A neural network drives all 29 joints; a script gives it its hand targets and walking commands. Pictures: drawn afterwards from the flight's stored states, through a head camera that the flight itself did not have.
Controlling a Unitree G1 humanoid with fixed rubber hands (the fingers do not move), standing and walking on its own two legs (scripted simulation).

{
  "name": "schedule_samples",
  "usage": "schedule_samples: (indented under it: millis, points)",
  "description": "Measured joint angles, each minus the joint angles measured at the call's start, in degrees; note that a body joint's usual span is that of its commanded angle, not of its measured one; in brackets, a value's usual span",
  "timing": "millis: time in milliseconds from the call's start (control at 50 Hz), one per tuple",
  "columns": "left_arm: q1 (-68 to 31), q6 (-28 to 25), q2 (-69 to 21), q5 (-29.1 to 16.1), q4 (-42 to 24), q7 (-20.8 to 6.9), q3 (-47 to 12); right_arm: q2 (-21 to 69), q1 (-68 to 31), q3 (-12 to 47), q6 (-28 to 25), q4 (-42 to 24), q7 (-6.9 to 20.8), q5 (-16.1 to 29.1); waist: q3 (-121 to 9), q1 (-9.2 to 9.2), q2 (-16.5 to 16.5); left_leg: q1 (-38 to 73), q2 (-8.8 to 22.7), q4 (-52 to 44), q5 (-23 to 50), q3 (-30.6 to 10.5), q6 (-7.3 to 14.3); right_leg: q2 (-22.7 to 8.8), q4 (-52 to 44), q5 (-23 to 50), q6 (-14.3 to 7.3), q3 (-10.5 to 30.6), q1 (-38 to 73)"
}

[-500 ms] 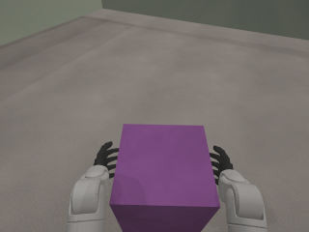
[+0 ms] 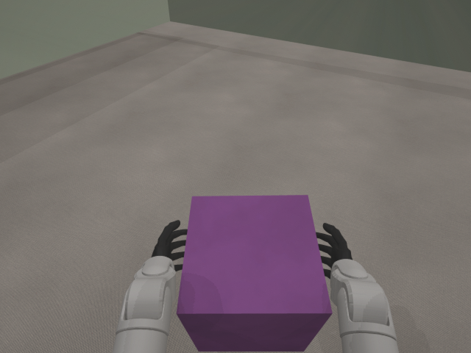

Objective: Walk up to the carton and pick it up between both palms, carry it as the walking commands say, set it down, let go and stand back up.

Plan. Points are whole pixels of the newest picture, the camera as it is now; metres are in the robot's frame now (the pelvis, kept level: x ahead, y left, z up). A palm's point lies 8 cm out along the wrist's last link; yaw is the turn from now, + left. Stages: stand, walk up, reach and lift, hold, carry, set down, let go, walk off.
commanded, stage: hold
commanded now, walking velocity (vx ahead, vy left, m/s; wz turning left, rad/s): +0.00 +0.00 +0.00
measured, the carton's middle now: (250, 277) +0.30 -0.02 -0.03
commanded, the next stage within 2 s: set down in 0.34 s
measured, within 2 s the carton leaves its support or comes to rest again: neither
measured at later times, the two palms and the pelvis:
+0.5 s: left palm (168, 263) +0.29 +0.12 +0.04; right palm (341, 266) +0.28 -0.18 +0.04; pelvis -0.01 -0.02 +0.00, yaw +2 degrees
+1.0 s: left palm (169, 272) +0.31 +0.13 -0.03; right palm (323, 278) +0.29 -0.17 -0.03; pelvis -0.01 +0.00 -0.01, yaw +1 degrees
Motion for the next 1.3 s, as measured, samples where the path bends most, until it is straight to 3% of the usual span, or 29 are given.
schedule_samples:
  millis: [360,420,520,720,1080,1300]
  points:
    - [-1.2,-0.9,-0.2,2.5,3.1,-2.5,2.7,0.3,-1.2,0.4,-0.8,3.4,-0.6,-0.8,2.7,0.01,1.1,5.6,0.5,-4.1,2.3,-2.2,-1.2,0.5,-3.5,1.3,-1.2,-2.0,5.9]
    - [-4.0,-1.4,-0.8,4.7,7.0,-3.6,5.5,0.8,-3.9,-1.5,-1.4,7.4,-0.5,-2.2,1.8,-0.66,1.1,3.6,0.4,-2.8,2.0,-2.6,-0.9,0.5,-2.4,1.0,-1.3,-2.4,4.1]
    - [-7.7,-3.7,-1.7,6.9,11.6,-4.1,9.1,1.6,-7.0,-5.1,-3.8,11.6,0.1,-3.9,1.1,-0.24,1.1,0.6,0.5,-0.7,1.3,-2.1,-0.9,0.6,-0.4,0.5,-1.2,-1.8,1.0]
    - [-10.1,-8.6,-2.1,8.5,15.9,-4.3,11.8,2.3,-9.0,-8.3,-9.3,16.0,1.3,-6.5,1.2,0.0,0.9,-3.9,0.1,1.6,0.3,-1.6,-0.6,0.3,1.7,-0.2,-0.7,-1.3,-3.6]
    - [-12.7,-21.6,-3.1,7.1,20.8,-2.4,13.4,2.2,-10.1,-12.9,-22.8,19.0,2.7,-7.1,-0.1,-0.16,1.9,-23.5,-1.0,10.5,-1.5,-0.7,0.4,-0.9,11.0,-2.1,0.4,-0.5,-23.3]
    - [-17.4,-25.2,-2.9,5.8,20.8,-1.7,14.5,1.3,-15.0,-14.6,-26.6,19.4,3.2,-6.2,-1.6,-0.05,2.5,-39.5,-1.1,19.6,-3.2,-0.3,0.4,-0.9,20.5,-4.0,0.4,-0.3,-39.6]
